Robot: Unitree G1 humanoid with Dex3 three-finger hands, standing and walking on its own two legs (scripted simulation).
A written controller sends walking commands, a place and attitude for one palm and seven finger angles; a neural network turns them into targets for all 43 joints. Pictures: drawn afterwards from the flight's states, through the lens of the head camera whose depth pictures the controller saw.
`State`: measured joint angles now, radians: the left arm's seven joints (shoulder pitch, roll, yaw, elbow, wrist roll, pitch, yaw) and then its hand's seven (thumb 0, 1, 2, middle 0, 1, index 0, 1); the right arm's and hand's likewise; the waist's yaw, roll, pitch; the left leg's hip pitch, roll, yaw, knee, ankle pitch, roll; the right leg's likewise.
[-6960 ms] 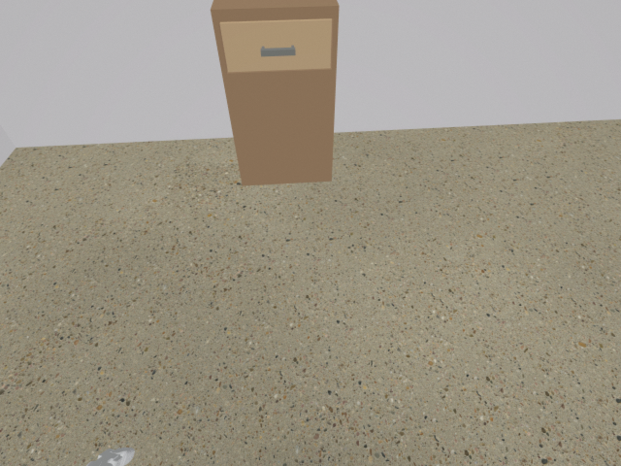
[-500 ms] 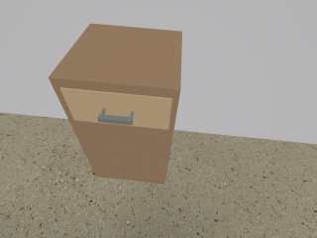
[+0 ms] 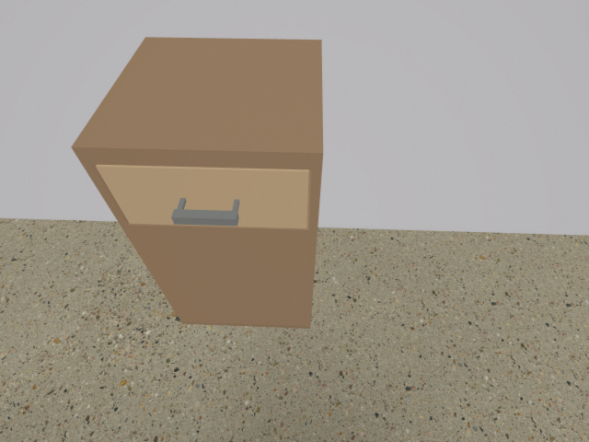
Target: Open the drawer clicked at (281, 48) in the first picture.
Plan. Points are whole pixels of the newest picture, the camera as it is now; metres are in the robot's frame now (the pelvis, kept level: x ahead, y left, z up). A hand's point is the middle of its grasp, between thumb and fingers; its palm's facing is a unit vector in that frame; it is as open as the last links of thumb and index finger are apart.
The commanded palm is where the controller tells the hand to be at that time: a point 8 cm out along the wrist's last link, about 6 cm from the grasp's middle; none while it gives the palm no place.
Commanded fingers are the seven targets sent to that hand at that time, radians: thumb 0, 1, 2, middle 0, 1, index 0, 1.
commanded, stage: look again from close up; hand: left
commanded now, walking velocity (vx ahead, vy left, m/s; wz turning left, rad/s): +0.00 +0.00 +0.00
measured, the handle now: (207, 210) +0.55 +0.21 -0.09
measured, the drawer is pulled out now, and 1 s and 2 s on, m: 0.00 0.00 0.00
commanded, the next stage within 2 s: shuffle to correct the standing spot in 0.38 s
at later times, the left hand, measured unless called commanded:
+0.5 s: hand out of the picture -0.01 +0.13 -0.17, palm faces +0.01 -0.98 -0.19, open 7.4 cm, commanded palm none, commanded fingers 0.00 0.90 0.90 -0.20 -0.30 -0.20 -0.30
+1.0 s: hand out of the picture +0.04 +0.17 -0.18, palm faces +0.02 -0.97 -0.24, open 7.4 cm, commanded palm none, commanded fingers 0.00 0.90 0.90 -0.20 -0.30 -0.20 -0.30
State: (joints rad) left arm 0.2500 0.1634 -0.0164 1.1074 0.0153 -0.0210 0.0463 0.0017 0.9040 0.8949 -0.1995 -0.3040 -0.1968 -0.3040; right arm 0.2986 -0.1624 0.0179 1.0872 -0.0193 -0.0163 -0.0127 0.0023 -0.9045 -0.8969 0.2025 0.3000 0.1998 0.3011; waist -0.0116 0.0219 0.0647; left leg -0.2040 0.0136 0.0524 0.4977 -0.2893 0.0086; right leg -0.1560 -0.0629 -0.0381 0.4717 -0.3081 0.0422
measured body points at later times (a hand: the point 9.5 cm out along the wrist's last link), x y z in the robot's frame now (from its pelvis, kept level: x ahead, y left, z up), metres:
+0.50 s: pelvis -0.01 -0.04 +0.00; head +0.01 -0.05 +0.45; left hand -0.01 +0.18 -0.16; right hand +0.00 -0.26 -0.16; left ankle -0.02 +0.11 -0.74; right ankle -0.04 -0.14 -0.74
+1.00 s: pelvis +0.04 -0.02 -0.01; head +0.08 -0.03 +0.44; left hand +0.04 +0.22 -0.16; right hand +0.04 -0.24 -0.17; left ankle -0.01 +0.11 -0.73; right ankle -0.04 -0.14 -0.73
